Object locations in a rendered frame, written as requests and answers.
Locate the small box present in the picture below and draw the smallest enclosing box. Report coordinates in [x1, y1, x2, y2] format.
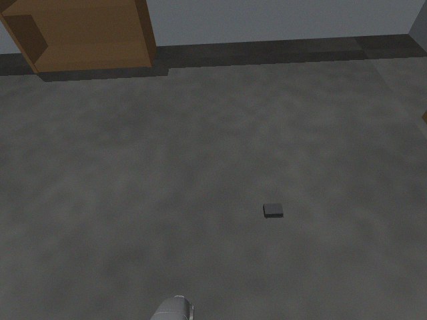
[263, 203, 284, 217]

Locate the bookshelf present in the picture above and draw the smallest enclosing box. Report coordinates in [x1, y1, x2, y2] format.
[0, 0, 157, 73]

